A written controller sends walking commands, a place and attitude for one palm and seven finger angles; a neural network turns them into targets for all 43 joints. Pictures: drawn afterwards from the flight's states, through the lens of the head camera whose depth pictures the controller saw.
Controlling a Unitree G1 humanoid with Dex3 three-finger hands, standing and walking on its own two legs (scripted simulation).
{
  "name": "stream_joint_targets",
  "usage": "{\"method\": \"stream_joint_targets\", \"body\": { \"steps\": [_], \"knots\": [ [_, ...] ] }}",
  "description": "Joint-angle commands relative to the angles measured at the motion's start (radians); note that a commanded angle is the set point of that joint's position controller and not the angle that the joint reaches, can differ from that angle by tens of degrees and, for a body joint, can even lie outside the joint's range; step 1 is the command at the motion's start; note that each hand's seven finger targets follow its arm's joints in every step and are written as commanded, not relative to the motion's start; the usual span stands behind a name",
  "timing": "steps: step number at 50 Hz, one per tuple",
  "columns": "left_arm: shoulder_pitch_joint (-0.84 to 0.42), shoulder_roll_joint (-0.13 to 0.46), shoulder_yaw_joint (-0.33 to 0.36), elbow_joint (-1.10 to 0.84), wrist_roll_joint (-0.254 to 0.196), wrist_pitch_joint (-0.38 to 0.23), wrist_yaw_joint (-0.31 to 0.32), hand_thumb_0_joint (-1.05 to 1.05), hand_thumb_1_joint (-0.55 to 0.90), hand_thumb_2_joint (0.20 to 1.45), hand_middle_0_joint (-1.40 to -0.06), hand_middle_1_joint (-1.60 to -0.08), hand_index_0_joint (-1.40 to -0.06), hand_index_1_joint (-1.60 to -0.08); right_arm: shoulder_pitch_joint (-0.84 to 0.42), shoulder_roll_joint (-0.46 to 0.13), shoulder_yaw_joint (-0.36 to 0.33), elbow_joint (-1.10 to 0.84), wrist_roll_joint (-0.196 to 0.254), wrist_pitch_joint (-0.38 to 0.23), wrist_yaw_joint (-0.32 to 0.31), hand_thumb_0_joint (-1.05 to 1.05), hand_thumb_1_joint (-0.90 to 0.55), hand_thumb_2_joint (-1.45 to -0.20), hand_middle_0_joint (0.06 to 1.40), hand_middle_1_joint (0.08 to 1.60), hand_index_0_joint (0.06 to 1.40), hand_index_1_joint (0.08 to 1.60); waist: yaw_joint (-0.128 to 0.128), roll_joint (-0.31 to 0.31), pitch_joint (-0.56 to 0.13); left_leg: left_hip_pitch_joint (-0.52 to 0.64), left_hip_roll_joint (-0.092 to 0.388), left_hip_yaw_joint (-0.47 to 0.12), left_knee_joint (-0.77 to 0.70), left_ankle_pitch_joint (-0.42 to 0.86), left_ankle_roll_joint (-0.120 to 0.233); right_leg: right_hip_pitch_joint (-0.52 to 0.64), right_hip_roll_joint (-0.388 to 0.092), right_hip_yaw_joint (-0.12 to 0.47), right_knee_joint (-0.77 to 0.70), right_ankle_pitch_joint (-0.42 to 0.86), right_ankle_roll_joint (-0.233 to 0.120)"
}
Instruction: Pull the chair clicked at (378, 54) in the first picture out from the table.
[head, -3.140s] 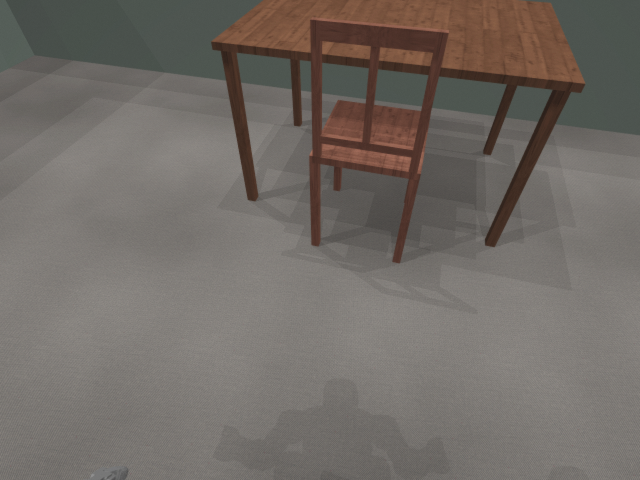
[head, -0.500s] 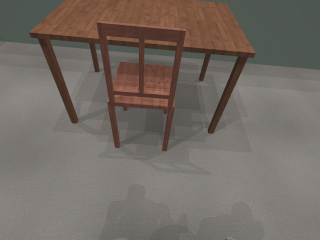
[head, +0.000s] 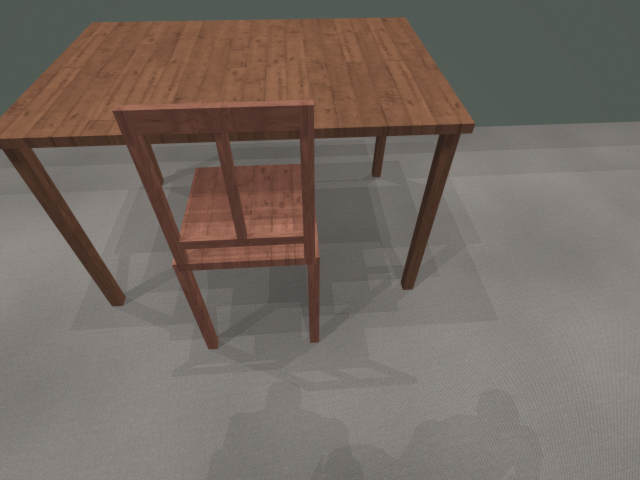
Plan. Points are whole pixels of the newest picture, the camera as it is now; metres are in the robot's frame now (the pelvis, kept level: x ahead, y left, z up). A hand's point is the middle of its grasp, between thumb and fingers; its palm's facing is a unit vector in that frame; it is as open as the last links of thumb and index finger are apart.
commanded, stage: take the last steps up to it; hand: left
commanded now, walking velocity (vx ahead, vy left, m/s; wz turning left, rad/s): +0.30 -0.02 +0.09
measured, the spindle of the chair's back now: (232, 189) +0.70 +0.22 -0.07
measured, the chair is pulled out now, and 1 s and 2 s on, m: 0.00 0.00 0.00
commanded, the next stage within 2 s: come to a stop and stand still in 0.54 s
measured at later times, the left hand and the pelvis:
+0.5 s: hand (181, 465) +0.19 +0.22 -0.17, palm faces +0.06 -0.99 -0.16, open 7.3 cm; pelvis +0.16 +0.04 +0.01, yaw +0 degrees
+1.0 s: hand (218, 390) +0.30 +0.18 -0.17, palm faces +0.12 -0.97 -0.23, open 7.3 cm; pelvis +0.24 +0.00 +0.00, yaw +3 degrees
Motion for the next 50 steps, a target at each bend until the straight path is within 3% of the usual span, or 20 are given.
{"method": "stream_joint_targets", "body": {
  "steps": [1,5,8,9,10,11,13,14,16,19,28,30,31,32,33,34,36,39,46,50],
  "knots": [
    [0.084,0.121,0.015,0.003,0.011,-0.008,-0.005,0.000,0.900,0.900,-0.200,-0.300,-0.200,-0.300,-0.046,-0.024,-0.013,-0.106,0.004,-0.028,0.003,0.000,-0.900,-0.900,0.200,0.300,0.200,0.300,0.014,-0.136,0.087,-0.059,0.037,-0.015,-0.147,0.065,-0.009,-0.052,-0.272,0.180,-0.302,-0.050,-0.134],
    [0.113,0.152,0.021,0.032,0.011,-0.002,-0.014,0.000,0.900,0.900,-0.200,-0.300,-0.200,-0.300,-0.082,-0.027,-0.012,-0.129,0.005,-0.045,0.010,0.000,-0.900,-0.900,0.200,0.300,0.200,0.300,0.028,-0.150,0.087,0.050,-0.008,0.033,-0.342,0.075,0.006,-0.046,-0.252,0.158,-0.253,-0.101,-0.123],
    [0.127,0.134,0.017,0.046,0.005,0.011,-0.021,0.000,0.900,0.900,-0.200,-0.300,-0.200,-0.300,0.026,-0.063,-0.013,-0.084,0.003,-0.059,-0.001,0.000,-0.900,-0.900,0.200,0.300,0.200,0.300,-0.022,-0.060,0.063,0.322,-0.050,0.067,-0.517,0.109,0.011,-0.151,-0.175,0.101,-0.071,-0.141,-0.078],
    [0.118,0.096,0.008,0.033,0.003,0.013,-0.027,0.000,0.900,0.900,-0.200,-0.300,-0.200,-0.300,0.124,-0.139,-0.026,-0.059,-0.003,-0.064,-0.010,0.000,-0.900,-0.900,0.200,0.300,0.200,0.300,-0.069,0.108,0.046,0.427,0.062,-0.122,-0.636,-0.022,0.052,-0.260,-0.104,0.047,0.158,-0.146,-0.042],
    [0.099,0.037,0.002,-0.003,-0.004,0.014,-0.036,0.000,0.900,0.900,-0.200,-0.300,-0.200,-0.300,0.236,-0.244,-0.051,-0.045,-0.012,-0.069,-0.023,0.000,-0.900,-0.900,0.200,0.300,0.200,0.300,-0.095,0.331,0.022,0.496,0.303,-0.504,-0.830,-0.134,0.149,-0.433,0.008,-0.027,0.475,-0.290,0.007],
    [0.035,0.080,0.003,-0.029,0.007,0.014,-0.034,0.000,0.900,0.900,-0.200,-0.300,-0.200,-0.300,0.239,-0.248,-0.045,-0.037,-0.006,-0.065,-0.037,0.000,-0.900,-0.900,0.200,0.300,0.200,0.300,-0.104,0.281,0.016,0.487,0.344,-0.603,-0.896,-0.170,0.192,-0.500,-0.004,0.094,0.668,-0.306,-0.007],
    [0.011,0.085,0.008,-0.006,0.007,0.008,-0.046,0.000,0.900,0.900,-0.200,-0.300,-0.200,-0.300,0.092,-0.161,-0.024,-0.073,0.007,-0.074,-0.048,0.000,-0.900,-0.900,0.200,0.300,0.200,0.300,-0.050,0.094,0.069,0.393,0.300,-0.444,-0.877,-0.080,0.197,-0.526,-0.086,0.155,0.763,-0.136,-0.011],
    [0.037,0.069,0.007,0.018,0.012,0.012,-0.051,0.000,0.900,0.900,-0.200,-0.300,-0.200,-0.300,0.040,-0.135,-0.012,-0.083,0.006,-0.084,-0.048,0.000,-0.900,-0.900,0.200,0.300,0.200,0.300,-0.016,0.064,0.082,0.348,0.261,-0.328,-0.878,0.041,0.164,-0.487,-0.106,0.162,0.735,-0.071,0.001],
    [0.093,0.047,0.001,0.046,0.010,0.024,-0.049,0.000,0.900,0.900,-0.200,-0.300,-0.200,-0.300,0.018,-0.112,0.000,-0.077,0.012,-0.100,-0.053,0.000,-0.900,-0.900,0.200,0.300,0.200,0.300,0.019,0.077,0.040,0.362,0.202,-0.174,-0.848,0.349,0.149,-0.419,-0.101,0.146,0.666,-0.018,0.024],
    [0.093,0.033,-0.003,0.053,0.006,0.038,-0.044,0.000,0.900,0.900,-0.200,-0.300,-0.200,-0.300,0.031,-0.115,0.000,-0.060,0.017,-0.103,-0.054,0.000,-0.900,-0.900,0.200,0.300,0.200,0.300,0.031,0.051,0.039,0.377,0.178,-0.092,-0.839,0.548,0.158,-0.394,-0.092,0.124,0.570,0.010,0.040],
    [-0.050,0.038,0.000,-0.009,0.003,0.035,-0.038,0.000,0.900,0.900,-0.200,-0.300,-0.200,-0.300,0.048,-0.111,-0.017,-0.023,0.004,-0.072,-0.046,0.000,-0.900,-0.900,0.200,0.300,0.200,0.300,-0.001,0.071,0.120,0.317,0.186,-0.076,-0.775,0.448,0.157,-0.252,-0.062,0.069,0.207,0.025,0.017],
    [0.034,0.047,0.008,0.015,0.006,0.029,-0.036,0.000,0.900,0.900,-0.200,-0.300,-0.200,-0.300,0.017,-0.115,-0.019,-0.023,0.003,-0.065,-0.046,0.000,-0.900,-0.900,0.200,0.300,0.200,0.300,0.043,0.059,0.091,0.268,0.158,-0.056,-0.686,0.381,0.128,-0.094,-0.026,0.035,0.113,0.075,0.006],
    [0.127,0.075,0.015,0.044,0.008,0.019,-0.034,0.000,0.900,0.900,-0.200,-0.300,-0.200,-0.300,0.015,-0.105,-0.017,-0.019,0.007,-0.064,-0.043,0.000,-0.900,-0.900,0.200,0.300,0.200,0.300,0.082,0.002,0.041,0.247,0.113,-0.028,-0.565,0.348,0.100,0.035,-0.017,0.037,0.042,0.112,0.002],
    [0.224,0.137,0.027,0.074,0.012,0.005,-0.026,0.000,0.900,0.900,-0.200,-0.300,-0.200,-0.300,0.034,-0.074,-0.012,-0.021,0.015,-0.066,-0.037,0.000,-0.900,-0.900,0.200,0.300,0.200,0.300,0.115,-0.142,-0.039,0.137,0.035,0.033,-0.349,0.227,0.059,0.210,-0.131,0.183,0.013,0.207,-0.036],
    [0.265,0.214,0.039,0.078,0.006,0.000,-0.015,0.000,0.900,0.900,-0.200,-0.300,-0.200,-0.300,0.091,-0.013,0.002,-0.037,0.025,-0.062,-0.034,0.000,-0.900,-0.900,0.200,0.300,0.200,0.300,0.094,-0.341,-0.099,-0.010,-0.089,0.066,-0.097,-0.174,0.016,0.313,-0.357,0.469,-0.093,0.449,-0.127],
    [0.243,0.210,0.028,0.066,-0.009,0.002,-0.009,0.000,0.900,0.900,-0.200,-0.300,-0.200,-0.300,0.068,-0.044,0.007,-0.041,0.029,-0.045,-0.046,0.000,-0.900,-0.900,0.200,0.300,0.200,0.300,0.092,-0.295,-0.136,0.057,-0.069,-0.056,0.001,-0.256,0.015,0.199,-0.390,0.493,-0.139,0.573,-0.175],
    [0.062,0.145,0.007,0.029,-0.003,0.009,0.007,0.000,0.900,0.900,-0.200,-0.300,-0.200,-0.300,0.032,-0.026,0.011,-0.026,0.029,-0.033,-0.052,0.000,-0.900,-0.900,0.200,0.300,0.200,0.300,0.037,-0.170,-0.060,0.081,-0.023,-0.098,0.011,-0.169,-0.008,0.064,-0.351,0.368,-0.126,0.699,-0.186],
    [0.006,0.132,0.011,0.002,0.006,0.032,0.026,0.000,0.900,0.900,-0.200,-0.300,-0.200,-0.300,0.000,0.001,0.010,-0.026,0.033,0.005,-0.056,0.000,-0.900,-0.900,0.200,0.300,0.200,0.300,0.025,-0.089,-0.041,0.125,-0.032,-0.081,-0.117,-0.142,-0.030,-0.021,-0.318,0.240,-0.093,0.758,-0.177],
    [0.002,0.187,0.030,-0.023,0.010,0.063,0.025,0.000,0.900,0.900,-0.200,-0.300,-0.200,-0.300,-0.102,-0.064,-0.011,-0.104,0.019,0.040,-0.040,0.000,-0.900,-0.900,0.200,0.300,0.200,0.300,0.054,-0.148,-0.045,0.073,-0.065,-0.085,-0.117,-0.085,-0.049,-0.016,-0.333,0.264,-0.131,0.570,-0.188],
    [-0.011,0.202,0.034,-0.039,0.018,0.070,0.020,0.000,0.900,0.900,-0.200,-0.300,-0.200,-0.300,-0.129,-0.069,-0.011,-0.138,0.020,0.029,-0.032,0.000,-0.900,-0.900,0.200,0.300,0.200,0.300,0.057,-0.178,-0.054,0.121,-0.069,-0.075,-0.234,-0.067,-0.038,-0.035,-0.309,0.276,-0.158,0.315,-0.169]
  ]
}}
